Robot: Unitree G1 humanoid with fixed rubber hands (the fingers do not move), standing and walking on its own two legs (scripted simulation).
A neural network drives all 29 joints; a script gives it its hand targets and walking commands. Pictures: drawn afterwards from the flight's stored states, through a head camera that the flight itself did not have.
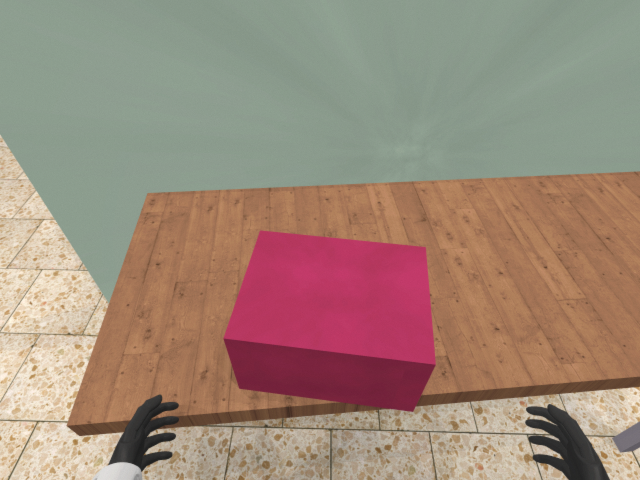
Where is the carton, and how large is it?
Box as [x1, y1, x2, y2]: [223, 230, 435, 411]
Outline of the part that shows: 260,230 223,338 239,388 412,411 435,364 425,247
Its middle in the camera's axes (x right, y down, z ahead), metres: +0.02 +0.12 +0.64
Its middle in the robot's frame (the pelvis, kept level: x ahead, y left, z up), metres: +0.39 +0.01 -0.07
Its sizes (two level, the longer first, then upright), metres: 0.279 0.209 0.157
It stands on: a table, 0.63 m high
